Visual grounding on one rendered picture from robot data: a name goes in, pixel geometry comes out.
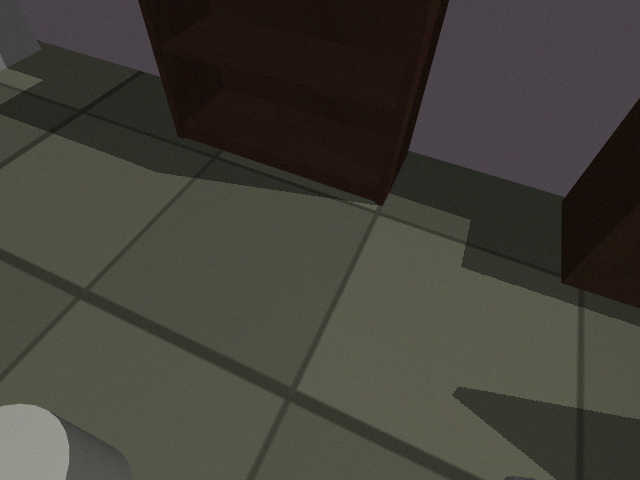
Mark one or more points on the bookshelf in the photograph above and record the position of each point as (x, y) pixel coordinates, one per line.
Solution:
(329, 90)

